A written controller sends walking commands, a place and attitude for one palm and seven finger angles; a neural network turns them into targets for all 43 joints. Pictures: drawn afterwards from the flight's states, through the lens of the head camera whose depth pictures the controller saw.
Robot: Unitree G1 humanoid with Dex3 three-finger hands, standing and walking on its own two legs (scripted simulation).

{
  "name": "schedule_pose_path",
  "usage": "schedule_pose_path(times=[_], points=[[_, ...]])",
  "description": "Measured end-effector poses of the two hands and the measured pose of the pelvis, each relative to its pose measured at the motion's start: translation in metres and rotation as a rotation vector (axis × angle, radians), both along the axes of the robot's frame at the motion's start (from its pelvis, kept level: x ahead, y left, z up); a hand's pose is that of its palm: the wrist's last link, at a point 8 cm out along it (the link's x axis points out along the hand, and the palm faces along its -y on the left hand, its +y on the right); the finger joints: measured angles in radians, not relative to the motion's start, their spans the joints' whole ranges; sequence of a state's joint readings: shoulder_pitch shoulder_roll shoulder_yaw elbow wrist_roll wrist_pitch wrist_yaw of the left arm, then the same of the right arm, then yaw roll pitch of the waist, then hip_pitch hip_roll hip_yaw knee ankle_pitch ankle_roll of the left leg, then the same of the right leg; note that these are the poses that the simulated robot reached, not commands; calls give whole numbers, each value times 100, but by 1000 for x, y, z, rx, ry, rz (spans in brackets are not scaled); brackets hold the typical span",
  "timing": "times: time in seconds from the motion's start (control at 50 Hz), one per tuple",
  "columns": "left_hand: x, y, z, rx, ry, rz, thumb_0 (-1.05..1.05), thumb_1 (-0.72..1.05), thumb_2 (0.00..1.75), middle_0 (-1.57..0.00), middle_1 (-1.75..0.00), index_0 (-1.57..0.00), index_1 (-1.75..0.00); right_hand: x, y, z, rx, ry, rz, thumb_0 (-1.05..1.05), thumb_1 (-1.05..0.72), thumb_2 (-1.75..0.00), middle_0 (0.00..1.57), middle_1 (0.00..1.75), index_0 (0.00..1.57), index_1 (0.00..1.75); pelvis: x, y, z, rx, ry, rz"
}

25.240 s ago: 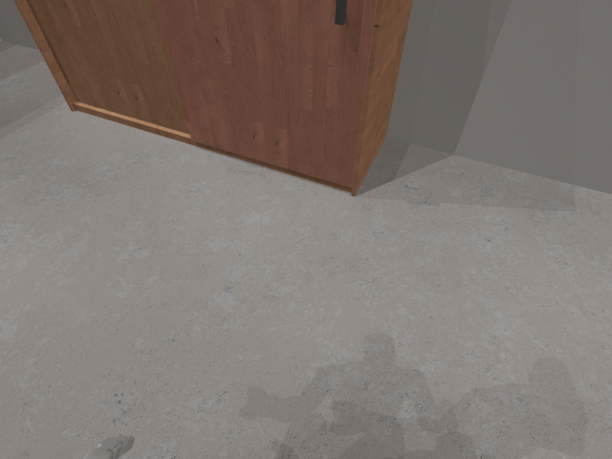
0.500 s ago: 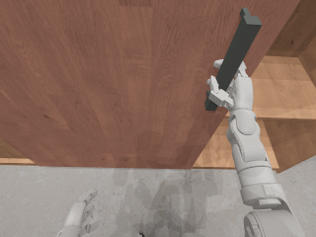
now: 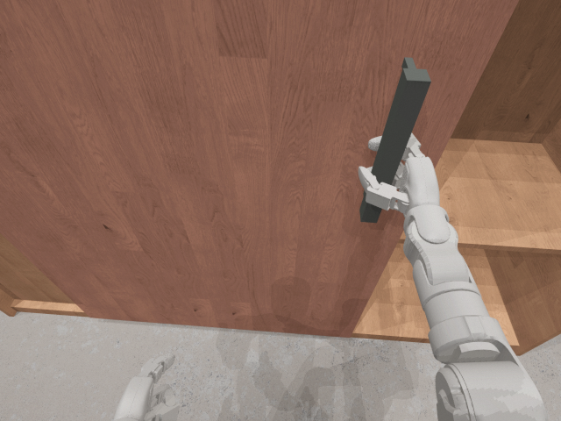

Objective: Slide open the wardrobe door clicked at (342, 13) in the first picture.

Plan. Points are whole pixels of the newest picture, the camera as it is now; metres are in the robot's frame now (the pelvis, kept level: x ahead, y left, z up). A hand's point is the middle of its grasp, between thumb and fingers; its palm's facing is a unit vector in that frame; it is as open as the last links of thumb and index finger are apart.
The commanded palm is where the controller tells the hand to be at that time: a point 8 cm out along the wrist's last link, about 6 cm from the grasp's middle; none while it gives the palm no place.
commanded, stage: loosen the grip on the handle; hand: right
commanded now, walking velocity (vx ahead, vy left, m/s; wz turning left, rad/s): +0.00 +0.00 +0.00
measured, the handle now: (385, 150) +0.47 -0.13 +0.15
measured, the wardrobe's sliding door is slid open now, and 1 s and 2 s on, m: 0.59 0.59 0.59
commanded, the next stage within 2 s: slip the hand off the handle in 0.50 s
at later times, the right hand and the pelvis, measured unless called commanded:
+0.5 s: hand (371, 187) +0.42 -0.11 +0.12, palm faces +0.04 +0.99 -0.09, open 14.3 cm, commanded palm +0.38 -0.16 +0.12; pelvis -0.04 -0.01 -0.01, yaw +2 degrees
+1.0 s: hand (418, 193) +0.41 -0.17 +0.11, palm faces +0.11 +0.99 -0.10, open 14.4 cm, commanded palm +0.38 -0.22 +0.12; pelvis -0.01 -0.02 +0.00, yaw +1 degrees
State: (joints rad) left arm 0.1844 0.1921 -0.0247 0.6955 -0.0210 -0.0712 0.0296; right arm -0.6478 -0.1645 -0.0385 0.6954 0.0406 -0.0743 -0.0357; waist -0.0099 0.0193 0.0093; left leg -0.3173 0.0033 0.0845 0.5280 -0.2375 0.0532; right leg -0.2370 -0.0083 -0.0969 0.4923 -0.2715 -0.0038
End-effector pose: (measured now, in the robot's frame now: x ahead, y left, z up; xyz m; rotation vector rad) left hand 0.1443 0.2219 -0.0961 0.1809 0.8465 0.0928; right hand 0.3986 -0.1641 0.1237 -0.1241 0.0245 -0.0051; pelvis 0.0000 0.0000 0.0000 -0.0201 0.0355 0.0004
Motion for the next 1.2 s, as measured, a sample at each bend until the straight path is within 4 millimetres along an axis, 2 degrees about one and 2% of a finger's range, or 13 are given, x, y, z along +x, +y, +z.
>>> schedule_pose_path(times=[0.08, 0.14, 0.26, 0.32, 0.36, 0.42, 0.48, 0.54, 0.76, 0.88, 0.96, 1.06, 1.2], points=[[-27, 11, 7, 5, -53, 24, 1, 91, 90, -20, -30, -21, -30, -8, -1, 2, 86, 5, -23, -3, -44, -69, 36, 131, 32, 140, -9, -3, -2, 1, 11, 3], [-55, 22, 2, 6, -45, 64, 1, 91, 90, -20, -30, -21, -30, -12, 3, 1, 79, -13, -60, -2, -28, -61, 31, 127, 28, 136, -20, -5, -4, 4, 10, 12], [-123, 38, -12, 37, 99, 119, 1, 91, 90, -20, -30, -20, -30, -13, 5, -2, 27, -60, -72, 0, 16, -40, 32, 126, 22, 133, -39, -3, -10, -1, 31, 12], [-151, 41, -17, 50, 167, 134, 1, 91, 90, -20, -30, -20, -30, -12, 6, -3, -11, -66, -53, 0, 32, -32, 33, 127, 23, 131, -44, -3, -11, 2, 43, 8], [-165, 41, -19, 54, 195, 151, 1, 91, 90, -20, -30, -20, -30, -10, 5, -3, -11, -63, -49, 0, 39, -28, 33, 127, 24, 129, -45, -4, -11, 3, 46, 16], [-173, 39, -19, 54, 203, 179, 1, 91, 90, -20, -30, -20, -30, -8, 5, -3, -6, -51, -40, -1, 46, -25, 32, 125, 26, 126, -43, -5, -9, 4, 45, 26], [-171, 34, -18, 51, 192, 178, 1, 91, 90, -20, -30, -20, -30, -5, 6, -3, 21, -40, -35, -1, 51, -22, 30, 122, 26, 123, -39, -8, -8, 8, 42, 29], [-158, 30, -15, 50, 168, 164, 1, 91, 90, -20, -30, -20, -30, -2, 5, -4, 39, -44, -31, -1, 53, -21, 29, 120, 27, 120, -35, -10, -7, 10, 41, 32], [-77, 11, -3, 47, 45, 71, 1, 91, 90, -20, -30, -20, -30, 2, -3, -6, 32, -73, 8, -1, 55, -20, 35, 122, 32, 119, -18, -19, -6, 15, 50, 24], [-48, 3, 5, 41, -8, 62, 1, 91, 90, -20, -30, -20, -30, -1, -21, -7, 58, -54, -34, -1, 55, -20, 35, 121, 33, 119, -11, -22, -5, 18, 46, 30], [-41, -1, 7, 39, -14, 53, 1, 91, 90, -20, -30, -20, -30, -8, -47, -7, 36, -53, -85, -1, 55, -20, 31, 119, 32, 118, -9, -23, -4, 20, 40, 25], [-43, -2, 3, 48, 16, 38, 1, 91, 90, -20, -30, -20, -30, -18, -77, -5, 10, -58, -99, -1, 55, -20, 28, 117, 29, 116, -10, -24, -5, 28, 33, 5], [-55, 0, -5, 67, 68, 35, 1, 91, 90, -20, -30, -21, -30, -13, -81, -3, 27, -45, -43, -1, 55, -20, 25, 116, 26, 115, -12, -27, -7, 32, 38, -17]])
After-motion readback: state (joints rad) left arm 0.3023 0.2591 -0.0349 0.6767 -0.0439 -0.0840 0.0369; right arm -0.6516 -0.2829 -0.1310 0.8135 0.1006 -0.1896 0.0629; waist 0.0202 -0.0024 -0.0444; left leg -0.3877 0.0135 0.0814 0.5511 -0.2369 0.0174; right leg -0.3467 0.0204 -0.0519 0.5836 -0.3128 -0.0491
